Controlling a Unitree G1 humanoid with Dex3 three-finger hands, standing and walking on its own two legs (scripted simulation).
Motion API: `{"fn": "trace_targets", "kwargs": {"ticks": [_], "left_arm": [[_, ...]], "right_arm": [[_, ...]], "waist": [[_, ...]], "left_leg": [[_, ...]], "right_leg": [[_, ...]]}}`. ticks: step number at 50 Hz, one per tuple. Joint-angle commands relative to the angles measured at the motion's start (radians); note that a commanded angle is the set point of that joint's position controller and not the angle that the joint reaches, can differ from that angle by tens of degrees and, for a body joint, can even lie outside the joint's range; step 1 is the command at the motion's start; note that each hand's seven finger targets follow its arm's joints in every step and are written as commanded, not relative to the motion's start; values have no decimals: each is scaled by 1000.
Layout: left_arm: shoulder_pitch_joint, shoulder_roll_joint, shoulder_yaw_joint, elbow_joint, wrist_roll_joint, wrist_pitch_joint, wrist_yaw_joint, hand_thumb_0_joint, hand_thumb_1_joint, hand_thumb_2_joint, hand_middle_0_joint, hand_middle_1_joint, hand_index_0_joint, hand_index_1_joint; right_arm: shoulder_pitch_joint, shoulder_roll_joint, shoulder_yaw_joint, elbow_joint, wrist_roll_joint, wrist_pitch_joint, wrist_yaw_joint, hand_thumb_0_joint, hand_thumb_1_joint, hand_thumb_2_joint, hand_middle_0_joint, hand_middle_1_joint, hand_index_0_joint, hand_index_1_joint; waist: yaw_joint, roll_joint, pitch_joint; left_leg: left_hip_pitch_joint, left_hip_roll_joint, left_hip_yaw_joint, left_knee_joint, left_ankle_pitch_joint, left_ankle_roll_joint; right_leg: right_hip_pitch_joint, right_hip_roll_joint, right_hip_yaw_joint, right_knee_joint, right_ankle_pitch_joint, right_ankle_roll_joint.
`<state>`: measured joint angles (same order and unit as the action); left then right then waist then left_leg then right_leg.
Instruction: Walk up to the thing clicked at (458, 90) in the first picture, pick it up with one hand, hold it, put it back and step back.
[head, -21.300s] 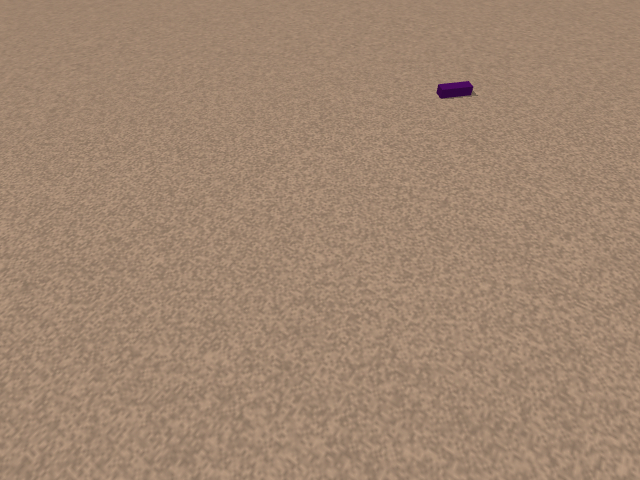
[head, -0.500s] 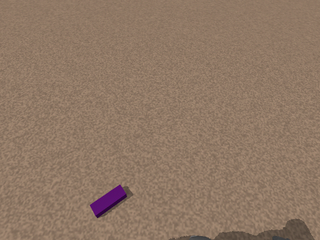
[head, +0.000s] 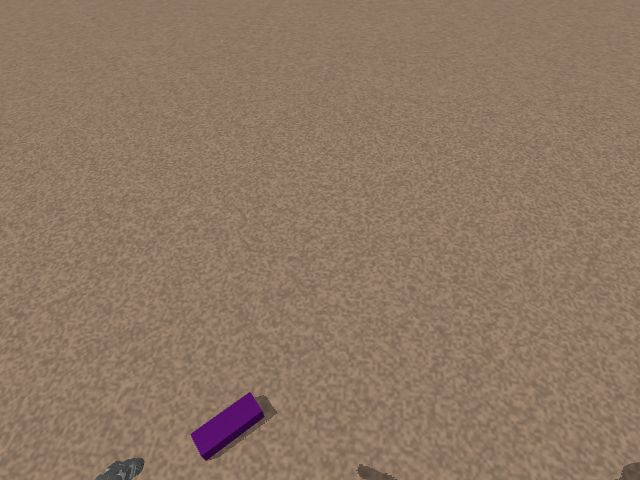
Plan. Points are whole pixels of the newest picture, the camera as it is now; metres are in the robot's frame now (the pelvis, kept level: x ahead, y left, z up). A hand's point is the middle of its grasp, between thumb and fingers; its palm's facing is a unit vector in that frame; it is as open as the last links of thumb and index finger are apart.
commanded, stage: walk up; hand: left
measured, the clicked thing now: (228, 425) +0.41 +0.29 -0.74
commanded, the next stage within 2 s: stand in 0.72 s
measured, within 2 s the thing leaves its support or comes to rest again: neither
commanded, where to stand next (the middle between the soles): +0.03 +0.04 m, yaw +2 degrees
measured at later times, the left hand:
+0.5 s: hand out of the picture +0.06 +0.26 -0.15, palm faces +0.01 -0.94 -0.33, open 7.4 cm
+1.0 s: hand out of the picture +0.08 +0.26 -0.14, palm faces +0.00 -0.94 -0.34, open 7.4 cm
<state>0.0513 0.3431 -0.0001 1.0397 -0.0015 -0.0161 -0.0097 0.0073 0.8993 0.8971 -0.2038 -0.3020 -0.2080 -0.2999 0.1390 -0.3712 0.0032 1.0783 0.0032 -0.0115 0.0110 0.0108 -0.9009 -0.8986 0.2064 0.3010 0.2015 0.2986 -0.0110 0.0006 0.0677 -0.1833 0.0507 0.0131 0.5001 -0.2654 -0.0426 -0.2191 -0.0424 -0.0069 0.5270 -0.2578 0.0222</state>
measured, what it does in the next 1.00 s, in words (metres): stands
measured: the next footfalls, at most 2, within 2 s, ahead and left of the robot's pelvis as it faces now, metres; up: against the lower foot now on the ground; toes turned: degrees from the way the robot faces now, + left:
none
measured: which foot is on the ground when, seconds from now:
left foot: down 0.00-1.00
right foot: down 0.00-1.00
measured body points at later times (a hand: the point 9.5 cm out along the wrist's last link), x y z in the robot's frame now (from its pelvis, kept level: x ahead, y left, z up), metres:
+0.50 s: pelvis +0.00 +0.01 +0.01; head +0.01 +0.00 +0.46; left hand +0.06 +0.31 -0.12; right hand +0.07 -0.29 -0.13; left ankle +0.00 +0.15 -0.74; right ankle +0.02 -0.13 -0.74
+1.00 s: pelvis +0.01 +0.01 +0.01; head +0.02 +0.00 +0.46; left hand +0.08 +0.31 -0.12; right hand +0.10 -0.30 -0.12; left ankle +0.00 +0.15 -0.74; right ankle +0.02 -0.13 -0.74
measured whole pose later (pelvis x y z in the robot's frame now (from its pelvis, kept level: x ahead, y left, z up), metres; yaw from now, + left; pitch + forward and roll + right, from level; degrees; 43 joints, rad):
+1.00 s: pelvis +0.01 +0.01 +0.01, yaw +1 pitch -2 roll +0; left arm 0.08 0.35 0.01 1.15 0.01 -0.02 -0.01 0.01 0.90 0.90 -0.20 -0.30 -0.21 -0.30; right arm 0.08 -0.36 0.00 1.14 -0.01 -0.01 0.01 0.01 -0.90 -0.90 0.21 0.30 0.20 0.30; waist 0.00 0.01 0.06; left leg -0.12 0.04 -0.01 0.34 -0.19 -0.04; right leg -0.13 -0.05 -0.04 0.33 -0.17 0.03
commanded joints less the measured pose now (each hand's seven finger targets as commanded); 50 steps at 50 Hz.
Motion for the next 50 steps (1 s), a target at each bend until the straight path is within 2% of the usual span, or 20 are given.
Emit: {"fn": "trace_targets", "kwargs": {"ticks": [1,7,12,15,18,24,33,37,39,45,48,50], "left_arm": [[-51,228,51,-29,1,-10,14,0,900,900,-200,-300,-200,-300],[-65,224,50,11,2,-11,8,0,900,900,-200,-300,-200,-300],[-61,218,50,33,7,-13,5,0,900,900,-200,-300,-200,-300],[-48,214,52,43,6,-14,4,0,900,900,-200,-300,-200,-300],[-45,212,51,53,6,-12,4,0,900,900,-200,-300,-200,-300],[-34,213,52,65,8,-14,7,0,900,900,-200,-300,-200,-300],[-10,207,51,71,8,-12,10,0,900,900,-200,-300,-200,-300],[4,222,49,66,13,-15,12,0,900,900,-200,-300,-200,-300],[2,221,49,62,13,-19,14,0,900,900,-200,-300,-200,-300],[3,224,45,53,12,-16,14,0,900,900,-200,-300,-200,-300],[3,222,42,50,11,-18,13,0,900,900,-200,-300,-200,-300],[1,221,40,47,11,-18,13,0,900,900,-200,-300,-200,-300]], "right_arm": [[-66,-206,-39,-37,-3,-21,-11,0,-900,-900,200,300,200,300],[-78,-201,-35,-4,-7,-21,-7,0,-900,-900,200,300,200,300],[-82,-204,-38,9,-8,-20,-7,0,-900,-900,200,300,200,300],[-83,-208,-38,14,-6,-22,-9,0,-900,-900,200,300,200,300],[-88,-206,-39,18,-5,-19,-10,0,-900,-900,200,300,200,300],[-82,-203,-43,22,-4,-15,-10,0,-900,-900,200,300,200,300],[-94,-198,-44,18,-2,-16,-12,0,-900,-900,200,300,200,300],[-94,-195,-43,11,-17,-17,-13,0,-900,-900,200,300,200,300],[-96,-199,-46,6,-18,-18,-13,0,-900,-900,200,300,200,300],[-102,-195,-44,-2,-13,-15,-12,0,-900,-900,200,300,200,300],[-103,-201,-45,-2,-12,-17,-13,0,-900,-900,200,300,200,300],[-99,-197,-43,-2,-11,-17,-12,0,-900,-900,200,300,200,300]], "waist": [[17,-1,-71],[17,3,-68],[13,6,-91],[15,11,-109],[13,8,-83],[7,-14,-92],[15,5,-102],[14,12,-87],[13,5,-115],[15,16,-101],[14,13,-119],[13,8,-108]], "left_leg": [[-19,72,-77,-144,131,71],[3,69,-82,-195,62,63],[22,74,-83,-206,59,64],[32,81,-85,-208,103,64],[22,78,-89,-216,86,60],[46,75,-89,-208,133,61],[54,79,-93,-211,202,60],[33,85,-94,-222,209,50],[55,90,-92,-207,260,53],[50,84,-89,-222,220,46],[68,87,-87,-209,258,47],[59,86,-87,-214,236,46]], "right_leg": [[55,-86,78,-154,108,-54],[61,-84,86,-223,46,-46],[78,-85,78,-244,54,-40],[100,-85,68,-241,100,-39],[85,-83,65,-250,79,-35],[92,-85,55,-255,109,-32],[109,-89,41,-236,174,-27],[121,-95,46,-234,191,-24],[138,-102,45,-227,243,-24],[130,-98,40,-233,198,-25],[138,-101,41,-232,231,-26],[135,-101,42,-236,219,-26]]}}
